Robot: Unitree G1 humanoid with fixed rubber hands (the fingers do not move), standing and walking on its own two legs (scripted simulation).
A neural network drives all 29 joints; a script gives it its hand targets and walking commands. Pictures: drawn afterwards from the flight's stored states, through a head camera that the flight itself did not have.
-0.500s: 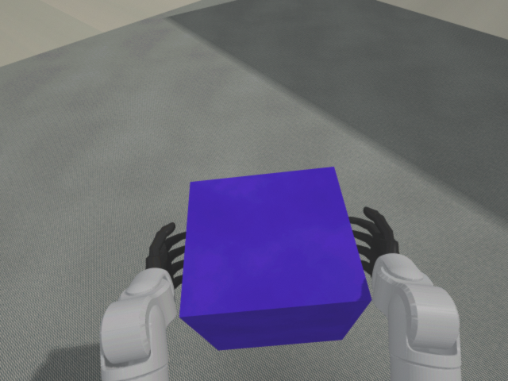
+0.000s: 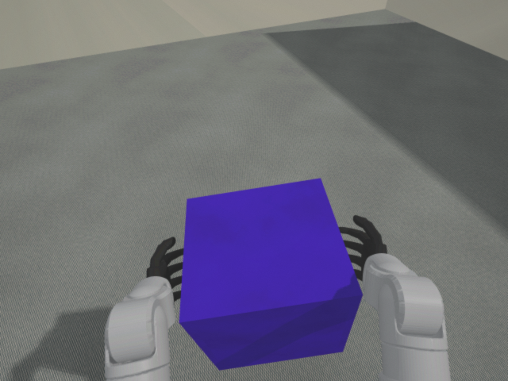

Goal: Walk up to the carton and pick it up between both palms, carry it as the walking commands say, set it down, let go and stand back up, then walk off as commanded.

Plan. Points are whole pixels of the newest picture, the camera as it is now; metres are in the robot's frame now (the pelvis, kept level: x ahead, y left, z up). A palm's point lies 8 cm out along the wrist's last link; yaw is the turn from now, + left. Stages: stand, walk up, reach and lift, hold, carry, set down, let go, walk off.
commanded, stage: carry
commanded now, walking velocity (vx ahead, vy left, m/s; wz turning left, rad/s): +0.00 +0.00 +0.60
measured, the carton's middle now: (267, 278) +0.30 +0.00 +0.01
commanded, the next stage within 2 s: none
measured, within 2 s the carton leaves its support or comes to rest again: neither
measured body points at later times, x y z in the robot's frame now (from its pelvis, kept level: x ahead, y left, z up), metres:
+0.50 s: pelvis -0.07 +0.01 +0.03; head -0.07 -0.02 +0.48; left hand +0.16 +0.22 +0.10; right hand +0.24 -0.08 +0.11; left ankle -0.07 +0.16 -0.64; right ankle -0.04 -0.09 -0.72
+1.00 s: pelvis -0.16 +0.06 +0.01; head -0.12 +0.07 +0.46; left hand -0.02 +0.35 +0.07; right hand +0.17 +0.10 +0.07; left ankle -0.11 +0.19 -0.72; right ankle -0.11 -0.05 -0.68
